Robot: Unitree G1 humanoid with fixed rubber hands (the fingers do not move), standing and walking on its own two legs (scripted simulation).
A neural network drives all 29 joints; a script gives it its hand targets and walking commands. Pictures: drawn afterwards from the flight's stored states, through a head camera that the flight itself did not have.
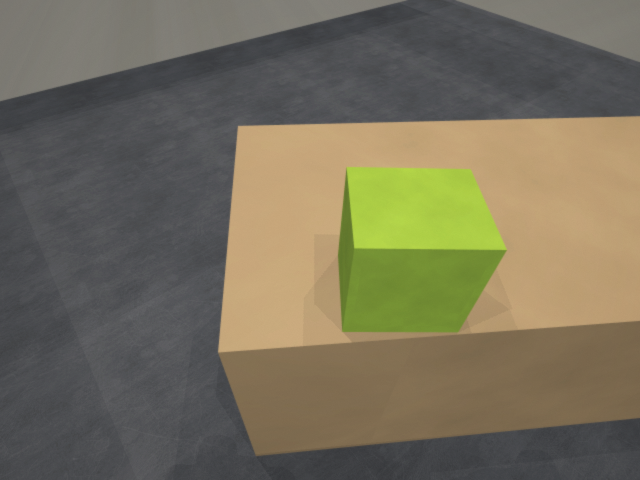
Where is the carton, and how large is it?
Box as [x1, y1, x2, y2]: [338, 167, 506, 331]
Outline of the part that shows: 347,167 338,249 342,331 458,331 506,250 470,169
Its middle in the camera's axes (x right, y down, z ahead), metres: +0.14 +0.02 +0.65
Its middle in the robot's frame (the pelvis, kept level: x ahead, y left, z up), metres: +0.47 -0.13 -0.01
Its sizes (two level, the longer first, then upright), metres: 0.204 0.176 0.220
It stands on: a pedestal, 0.66 m high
